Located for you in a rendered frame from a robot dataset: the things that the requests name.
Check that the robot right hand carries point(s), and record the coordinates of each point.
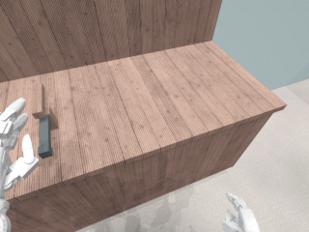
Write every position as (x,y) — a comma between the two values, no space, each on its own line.
(245,221)

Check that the counter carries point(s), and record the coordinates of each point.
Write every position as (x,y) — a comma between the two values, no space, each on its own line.
(141,102)

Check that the robot left forearm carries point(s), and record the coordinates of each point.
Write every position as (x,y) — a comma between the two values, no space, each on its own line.
(5,223)

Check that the robot left hand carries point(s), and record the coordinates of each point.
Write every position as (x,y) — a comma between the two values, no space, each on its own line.
(11,125)

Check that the tap lever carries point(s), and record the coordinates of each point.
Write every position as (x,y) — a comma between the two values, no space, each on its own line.
(45,150)

